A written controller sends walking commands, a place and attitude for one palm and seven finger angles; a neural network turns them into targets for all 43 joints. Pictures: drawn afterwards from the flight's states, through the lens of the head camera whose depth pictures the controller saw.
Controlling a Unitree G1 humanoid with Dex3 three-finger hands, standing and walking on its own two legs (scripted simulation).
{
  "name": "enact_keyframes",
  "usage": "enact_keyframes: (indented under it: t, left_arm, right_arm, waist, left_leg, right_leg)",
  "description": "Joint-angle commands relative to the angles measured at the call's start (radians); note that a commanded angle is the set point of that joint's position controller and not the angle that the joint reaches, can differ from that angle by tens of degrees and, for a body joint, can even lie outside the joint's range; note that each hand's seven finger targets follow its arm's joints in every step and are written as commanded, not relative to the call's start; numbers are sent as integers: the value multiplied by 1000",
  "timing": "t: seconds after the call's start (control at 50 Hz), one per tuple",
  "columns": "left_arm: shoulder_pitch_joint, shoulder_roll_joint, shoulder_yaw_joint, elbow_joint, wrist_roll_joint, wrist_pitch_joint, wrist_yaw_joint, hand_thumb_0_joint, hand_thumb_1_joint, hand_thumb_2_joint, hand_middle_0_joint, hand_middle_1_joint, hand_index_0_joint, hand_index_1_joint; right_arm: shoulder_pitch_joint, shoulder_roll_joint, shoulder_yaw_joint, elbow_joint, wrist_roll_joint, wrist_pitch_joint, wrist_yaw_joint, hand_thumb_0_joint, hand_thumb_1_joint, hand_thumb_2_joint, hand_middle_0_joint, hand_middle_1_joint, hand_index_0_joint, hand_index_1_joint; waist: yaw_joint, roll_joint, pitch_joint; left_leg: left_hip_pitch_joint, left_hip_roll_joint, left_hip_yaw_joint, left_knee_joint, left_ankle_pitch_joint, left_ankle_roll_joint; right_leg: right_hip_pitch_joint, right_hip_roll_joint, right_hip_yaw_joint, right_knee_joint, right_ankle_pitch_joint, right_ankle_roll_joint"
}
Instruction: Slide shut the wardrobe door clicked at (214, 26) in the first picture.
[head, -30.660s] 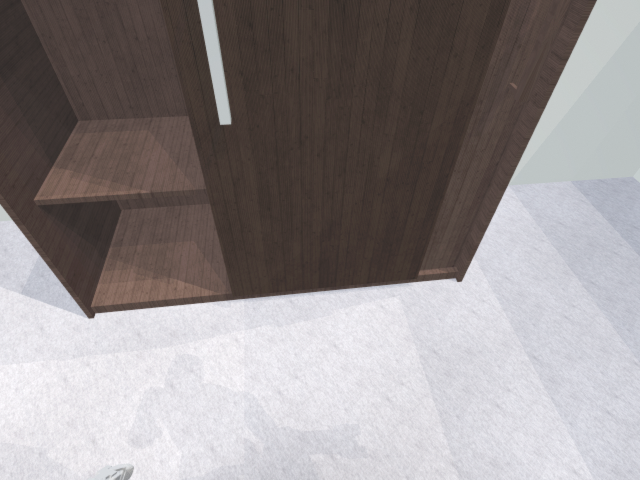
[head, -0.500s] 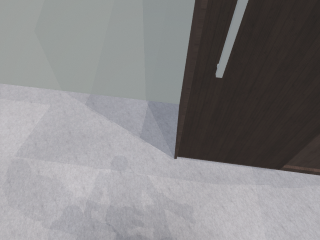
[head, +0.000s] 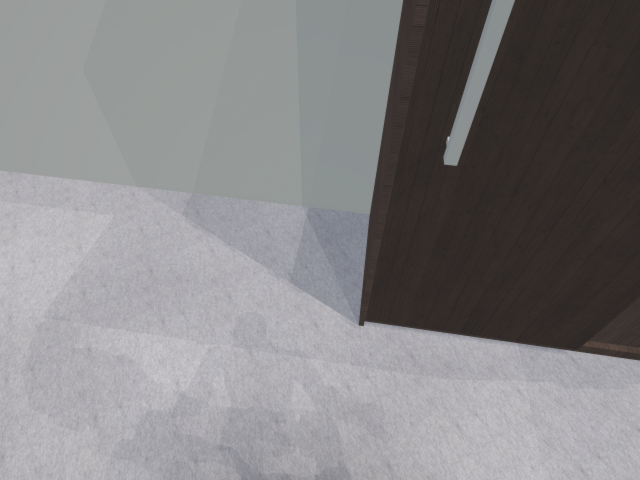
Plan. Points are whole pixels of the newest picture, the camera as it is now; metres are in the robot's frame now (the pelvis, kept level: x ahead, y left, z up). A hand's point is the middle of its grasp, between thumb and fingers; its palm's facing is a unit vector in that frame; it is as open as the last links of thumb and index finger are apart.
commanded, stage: look to check the result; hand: right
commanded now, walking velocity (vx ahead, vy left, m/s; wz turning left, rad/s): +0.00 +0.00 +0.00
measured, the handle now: (476, 71) +0.70 -0.20 +0.18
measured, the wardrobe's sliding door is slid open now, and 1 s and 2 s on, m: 0.00 0.00 0.00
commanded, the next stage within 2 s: stand and wait in 0.46 s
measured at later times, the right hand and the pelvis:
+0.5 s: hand out of the picture +0.09 -0.24 -0.16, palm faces -0.04 +0.94 -0.34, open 7.4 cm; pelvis +0.01 +0.01 +0.00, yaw +0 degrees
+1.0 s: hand out of the picture +0.09 -0.23 -0.16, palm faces -0.05 +0.94 -0.34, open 7.4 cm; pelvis +0.01 +0.02 +0.00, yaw +1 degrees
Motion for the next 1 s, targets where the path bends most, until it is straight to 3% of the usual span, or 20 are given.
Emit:
enact_keyframes:
  t: [0.0, 0.12, 0.3, 0.42, 0.74, 0.98]
  left_arm:
    - [-42, 195, 30, -63, 0, -21, 16, 0, 900, 900, -200, -300, -200, -300]
    - [-31, 195, 32, -60, -2, -19, 18, 0, 900, 900, -200, -300, -200, -300]
    - [-37, 191, 33, -51, 0, -16, 18, 0, 900, 900, -200, -300, -200, -300]
    - [-36, 194, 34, -57, -1, -18, 17, 0, 900, 900, -200, -300, -200, -300]
    - [-43, 193, 31, -59, 1, -19, 19, 0, 900, 900, -200, -300, -200, -300]
    - [-37, 195, 30, -55, 0, -17, 20, 0, 900, 900, -200, -300, -200, -300]
  right_arm:
    - [-27, -216, -44, -57, -1, -20, -19, 0, -900, -900, 200, 300, 200, 300]
    - [-12, -216, -44, -48, -1, -21, -21, 0, -900, -900, 200, 300, 200, 300]
    - [-23, -215, -42, -46, -1, -19, -22, 0, -900, -900, 200, 300, 200, 300]
    - [-20, -219, -43, -50, -3, -24, -23, 0, -900, -900, 200, 300, 200, 300]
    - [-32, -221, -46, -60, -2, -24, -25, 0, -900, -900, 200, 300, 200, 300]
    - [-30, -221, -44, -55, 0, -23, -23, 0, -900, -900, 200, 300, 200, 300]
  waist:
    - [-9, -22, -90]
    - [-9, -5, -106]
    - [-8, 3, -73]
    - [-9, 19, -96]
    - [-9, -7, -89]
    - [-8, 2, -79]
  left_leg:
    - [-44, 125, -86, -54, 185, 40]
    - [-38, 122, -88, -58, 207, 40]
    - [-51, 121, -90, -63, 188, 40]
    - [-43, 123, -90, -61, 230, 38]
    - [-28, 127, -94, -58, 283, 40]
    - [-39, 123, -102, -70, 248, 42]
  right_leg:
    - [97, -158, 137, -33, 201, 5]
    - [112, -161, 131, -24, 209, 5]
    - [101, -161, 131, -39, 181, 7]
    - [117, -162, 126, -30, 205, 6]
    - [123, -162, 120, -30, 238, 10]
    - [125, -166, 116, -39, 195, 12]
